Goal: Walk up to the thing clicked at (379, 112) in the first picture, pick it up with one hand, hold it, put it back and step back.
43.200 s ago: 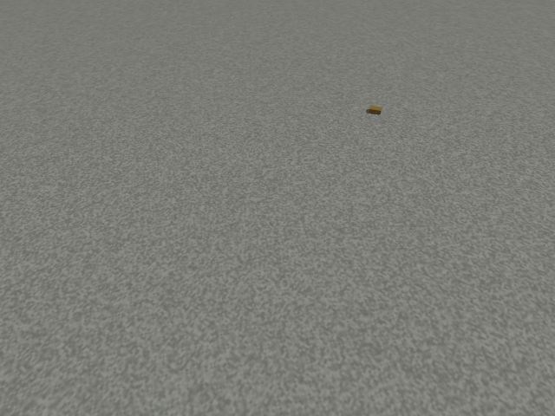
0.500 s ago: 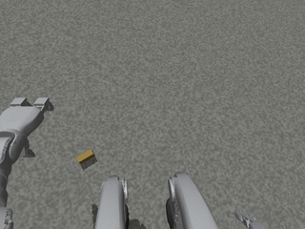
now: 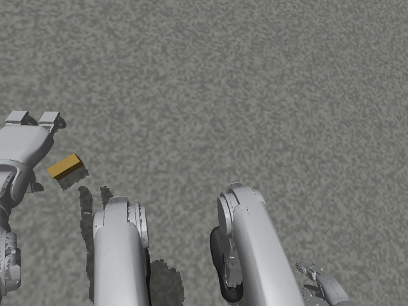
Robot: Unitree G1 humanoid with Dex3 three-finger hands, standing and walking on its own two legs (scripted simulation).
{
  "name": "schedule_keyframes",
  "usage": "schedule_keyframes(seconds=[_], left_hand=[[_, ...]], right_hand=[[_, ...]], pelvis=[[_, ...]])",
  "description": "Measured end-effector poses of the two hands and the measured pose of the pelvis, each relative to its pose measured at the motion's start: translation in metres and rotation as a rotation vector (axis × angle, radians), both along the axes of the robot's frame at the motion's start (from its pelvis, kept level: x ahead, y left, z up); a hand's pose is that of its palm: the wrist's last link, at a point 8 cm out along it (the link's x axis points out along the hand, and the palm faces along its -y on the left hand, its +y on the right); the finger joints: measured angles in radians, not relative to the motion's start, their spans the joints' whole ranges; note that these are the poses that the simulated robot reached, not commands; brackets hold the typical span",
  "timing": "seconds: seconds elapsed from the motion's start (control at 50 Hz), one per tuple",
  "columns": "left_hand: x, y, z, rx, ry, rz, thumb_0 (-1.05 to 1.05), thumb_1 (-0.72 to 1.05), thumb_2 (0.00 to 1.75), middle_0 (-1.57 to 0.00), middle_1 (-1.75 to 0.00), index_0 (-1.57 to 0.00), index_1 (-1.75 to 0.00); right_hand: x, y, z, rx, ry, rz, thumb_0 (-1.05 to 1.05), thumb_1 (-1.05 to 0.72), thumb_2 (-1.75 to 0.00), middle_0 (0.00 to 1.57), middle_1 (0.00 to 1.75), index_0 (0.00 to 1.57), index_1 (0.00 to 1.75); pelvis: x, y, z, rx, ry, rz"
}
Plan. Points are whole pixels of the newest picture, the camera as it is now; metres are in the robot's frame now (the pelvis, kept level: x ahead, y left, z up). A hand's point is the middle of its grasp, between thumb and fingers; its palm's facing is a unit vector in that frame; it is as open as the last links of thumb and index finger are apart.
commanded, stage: approach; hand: left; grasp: from above
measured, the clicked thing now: (66, 166) +0.44 +0.31 -0.36
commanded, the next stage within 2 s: rest palm in 0.32 s
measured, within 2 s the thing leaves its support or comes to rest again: neither
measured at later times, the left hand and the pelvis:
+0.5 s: hand (52, 164) +0.43 +0.32 -0.29, palm faces -0.44 -0.08 -0.89, open 13.5 cm; pelvis +0.02 -0.01 -0.09, yaw -4 degrees
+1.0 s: hand (31, 149) +0.45 +0.33 -0.21, palm faces -0.26 +0.01 -0.97, open 9.6 cm; pelvis +0.02 +0.00 -0.07, yaw -3 degrees
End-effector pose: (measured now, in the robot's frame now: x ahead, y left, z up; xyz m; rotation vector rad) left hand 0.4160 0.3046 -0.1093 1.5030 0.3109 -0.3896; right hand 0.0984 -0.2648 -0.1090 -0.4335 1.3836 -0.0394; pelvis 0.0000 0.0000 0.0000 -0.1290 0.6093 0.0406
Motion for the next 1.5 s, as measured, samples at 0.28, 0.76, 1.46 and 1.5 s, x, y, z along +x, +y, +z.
schedule_keyframes(seconds=[0.28, 0.76, 1.46, 1.5], left_hand=[[0.02, -0.013, -0.088, -0.01, 0.066, 0.095, 0.0, -0.42, 0.93, -0.17, -0.89, -0.17, -0.9], [0.009, 0.016, -0.133, -0.03, 0.091, 0.115, 0.0, -0.32, 0.91, -0.19, -0.69, -0.18, -0.71], [-0.003, 0.017, 0.008, -0.072, 0.061, -0.048, 0.0, 0.88, 0.9, -0.22, -0.3, -0.22, -0.3], [-0.002, 0.021, 0.001, -0.057, -0.006, -0.035, 0.0, 0.88, 0.9, -0.22, -0.3, -0.22, -0.3]], right_hand=[[-0.046, -0.007, -0.055, 0.001, 0.092, 0.012, 0.0, -0.9, -0.89, 0.2, 0.3, 0.21, 0.3], [0.005, -0.007, -0.063, -0.041, 0.041, 0.145, 0.0, -0.9, -0.9, 0.2, 0.3, 0.2, 0.3], [-0.007, -0.038, -0.006, -0.095, 0.026, 0.049, 0.0, -0.9, -0.9, 0.2, 0.3, 0.2, 0.3], [-0.007, -0.037, -0.016, -0.094, 0.022, 0.046, 0.0, -0.9, -0.9, 0.2, 0.3, 0.2, 0.3]], pelvis=[[0.006, -0.011, -0.068, 0.002, -0.044, -0.032], [0.017, -0.003, -0.091, -0.046, -0.105, -0.052], [0.0, -0.009, -0.031, -0.004, -0.077, -0.023], [-0.002, -0.008, -0.041, -0.006, -0.092, -0.023]])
